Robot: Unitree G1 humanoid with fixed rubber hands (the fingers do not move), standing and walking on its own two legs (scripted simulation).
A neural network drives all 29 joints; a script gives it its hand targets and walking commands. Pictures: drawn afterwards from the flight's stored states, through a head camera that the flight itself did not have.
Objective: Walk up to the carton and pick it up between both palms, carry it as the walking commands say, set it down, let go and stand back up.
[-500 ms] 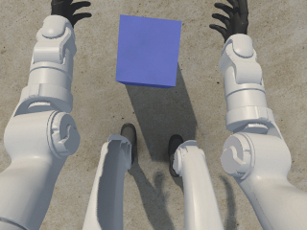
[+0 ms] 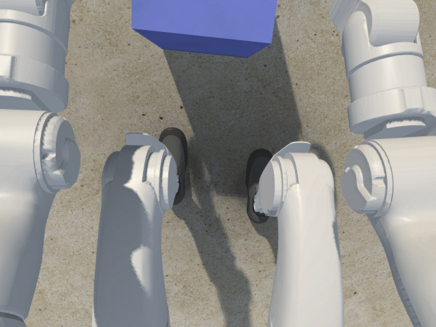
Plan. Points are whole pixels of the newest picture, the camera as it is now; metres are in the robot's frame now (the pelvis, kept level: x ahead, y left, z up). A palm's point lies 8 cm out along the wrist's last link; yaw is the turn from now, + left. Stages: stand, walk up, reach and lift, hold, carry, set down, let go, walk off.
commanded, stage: reach and lift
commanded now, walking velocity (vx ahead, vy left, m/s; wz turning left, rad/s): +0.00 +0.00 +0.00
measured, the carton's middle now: out of the picture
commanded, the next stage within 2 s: none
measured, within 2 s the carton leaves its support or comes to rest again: leaves its support in 2.00 s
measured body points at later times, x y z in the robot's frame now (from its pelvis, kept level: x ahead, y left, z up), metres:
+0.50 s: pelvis +0.02 +0.00 -0.09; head +0.40 +0.02 +0.13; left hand +0.59 +0.22 -0.28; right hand +0.59 -0.12 -0.28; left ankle +0.16 +0.12 -0.42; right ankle +0.12 -0.12 -0.42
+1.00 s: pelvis +0.01 +0.00 -0.09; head +0.39 +0.01 +0.13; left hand +0.60 +0.20 -0.26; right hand +0.59 -0.11 -0.27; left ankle +0.16 +0.12 -0.42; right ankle +0.12 -0.12 -0.42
